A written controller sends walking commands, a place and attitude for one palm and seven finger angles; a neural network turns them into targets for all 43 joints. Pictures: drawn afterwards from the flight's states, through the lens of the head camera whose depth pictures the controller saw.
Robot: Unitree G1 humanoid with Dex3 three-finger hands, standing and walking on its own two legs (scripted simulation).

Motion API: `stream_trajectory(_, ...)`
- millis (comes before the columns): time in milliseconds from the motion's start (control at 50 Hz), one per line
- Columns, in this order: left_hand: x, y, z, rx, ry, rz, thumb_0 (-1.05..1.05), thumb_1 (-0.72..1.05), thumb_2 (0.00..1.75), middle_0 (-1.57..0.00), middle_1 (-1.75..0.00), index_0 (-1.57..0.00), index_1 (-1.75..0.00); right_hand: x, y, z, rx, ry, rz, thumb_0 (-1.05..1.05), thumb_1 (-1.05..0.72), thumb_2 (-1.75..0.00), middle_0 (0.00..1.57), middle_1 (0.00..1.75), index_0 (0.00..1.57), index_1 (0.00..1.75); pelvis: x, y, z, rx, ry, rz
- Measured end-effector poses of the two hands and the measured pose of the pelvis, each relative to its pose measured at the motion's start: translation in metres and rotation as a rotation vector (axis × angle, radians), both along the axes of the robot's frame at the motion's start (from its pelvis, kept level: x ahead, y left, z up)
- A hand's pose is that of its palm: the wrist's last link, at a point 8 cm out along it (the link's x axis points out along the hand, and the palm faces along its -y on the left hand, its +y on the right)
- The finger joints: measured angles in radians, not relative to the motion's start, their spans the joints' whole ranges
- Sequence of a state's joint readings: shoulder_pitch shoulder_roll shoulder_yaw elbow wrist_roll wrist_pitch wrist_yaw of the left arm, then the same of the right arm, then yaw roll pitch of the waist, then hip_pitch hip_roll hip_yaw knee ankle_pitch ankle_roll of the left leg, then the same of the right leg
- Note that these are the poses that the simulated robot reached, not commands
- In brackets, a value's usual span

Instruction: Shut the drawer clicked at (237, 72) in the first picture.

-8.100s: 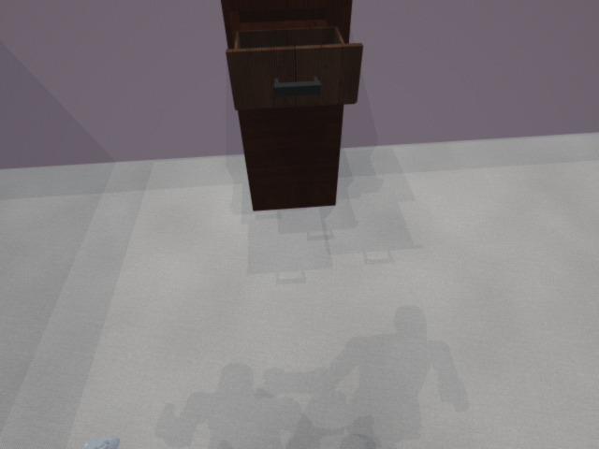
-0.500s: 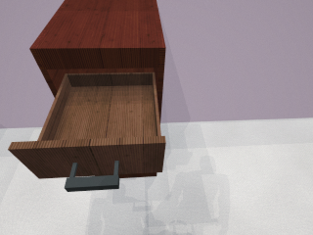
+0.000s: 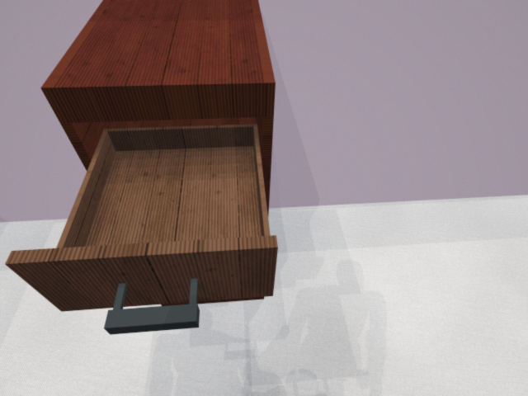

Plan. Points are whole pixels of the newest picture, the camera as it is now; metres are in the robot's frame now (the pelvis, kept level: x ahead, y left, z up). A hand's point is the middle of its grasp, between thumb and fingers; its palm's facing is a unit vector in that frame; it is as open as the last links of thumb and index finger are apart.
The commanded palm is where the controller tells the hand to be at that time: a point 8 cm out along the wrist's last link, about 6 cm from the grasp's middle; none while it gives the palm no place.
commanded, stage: shuffle to correct the standing spot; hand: left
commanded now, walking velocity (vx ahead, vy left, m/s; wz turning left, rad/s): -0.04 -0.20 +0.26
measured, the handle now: (156, 303) +0.24 +0.18 +0.02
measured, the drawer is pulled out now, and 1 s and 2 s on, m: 0.30 0.30 0.30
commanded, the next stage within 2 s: come to a stop and stand still in 0.16 s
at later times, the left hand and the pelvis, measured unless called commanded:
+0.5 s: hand out of the picture +0.00 +0.10 -0.17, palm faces +0.13 -0.96 -0.24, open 7.4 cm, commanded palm none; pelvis -0.01 -0.08 +0.00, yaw +6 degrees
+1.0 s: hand out of the picture -0.05 +0.15 -0.18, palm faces +0.16 -0.96 -0.21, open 7.4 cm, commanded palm none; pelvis -0.02 -0.03 +0.00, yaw +6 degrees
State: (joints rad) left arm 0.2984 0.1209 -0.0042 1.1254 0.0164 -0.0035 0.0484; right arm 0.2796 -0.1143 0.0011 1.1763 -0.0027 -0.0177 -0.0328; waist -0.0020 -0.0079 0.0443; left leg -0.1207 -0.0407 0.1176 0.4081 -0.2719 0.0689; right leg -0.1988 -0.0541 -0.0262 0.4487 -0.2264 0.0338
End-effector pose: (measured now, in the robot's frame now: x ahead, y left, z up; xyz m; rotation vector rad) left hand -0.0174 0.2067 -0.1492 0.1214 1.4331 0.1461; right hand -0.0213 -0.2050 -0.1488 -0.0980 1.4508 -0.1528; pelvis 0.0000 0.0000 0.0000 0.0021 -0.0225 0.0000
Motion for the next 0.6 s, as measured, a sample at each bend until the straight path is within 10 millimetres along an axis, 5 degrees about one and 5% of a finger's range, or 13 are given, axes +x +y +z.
stream_trajectory(180,-0.003,-0.009,-0.002,0.008,0.023,0.015,0.01,0.91,0.9,-0.2,-0.3,-0.19,-0.3,0.004,-0.013,-0.001,-0.013,-0.004,-0.007,0.0,-0.9,-0.9,0.2,0.3,0.2,0.3,0.0,-0.014,-0.002,0.018,0.009,0.021)
stream_trajectory(340,0.01,-0.028,0.006,0.069,-0.038,0.061,0.01,0.91,0.9,-0.2,-0.3,-0.19,-0.3,0.007,-0.063,-0.009,-0.022,0.034,0.036,0.0,-0.9,-0.9,0.2,0.3,0.2,0.3,-0.004,-0.053,-0.006,0.017,0.026,0.072)
stream_trajectory(460,0.008,-0.057,0.01,0.083,-0.08,0.084,0.01,0.91,0.9,-0.2,-0.3,-0.19,-0.3,0.031,-0.106,-0.013,-0.038,0.009,0.073,0.0,-0.9,-0.9,0.2,0.3,0.2,0.3,-0.005,-0.077,-0.007,0.009,0.018,0.096)
stream_trajectory(600,-0.01,-0.068,0.016,0.078,-0.081,0.12,0.01,0.92,0.9,-0.2,-0.3,-0.2,-0.3,0.072,-0.124,0.001,-0.059,-0.082,0.143,0.0,-0.91,-0.9,0.2,0.3,0.2,0.3,-0.012,-0.085,0.001,0.022,0.013,0.109)
